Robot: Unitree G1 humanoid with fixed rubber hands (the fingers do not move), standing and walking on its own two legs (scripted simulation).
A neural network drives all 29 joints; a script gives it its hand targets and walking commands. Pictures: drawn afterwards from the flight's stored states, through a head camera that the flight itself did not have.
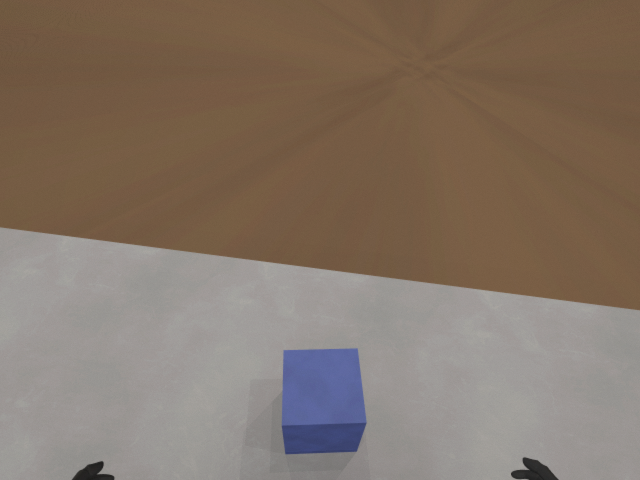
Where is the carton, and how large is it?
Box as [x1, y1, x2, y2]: [282, 348, 366, 453]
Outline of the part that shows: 357,348 283,351 282,431 285,453 356,451 366,422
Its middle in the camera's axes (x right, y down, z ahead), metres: +0.01 +0.47 +1.10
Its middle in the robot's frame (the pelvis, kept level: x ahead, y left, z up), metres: +0.48 -0.03 -0.65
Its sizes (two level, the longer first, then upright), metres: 0.210 0.200 0.250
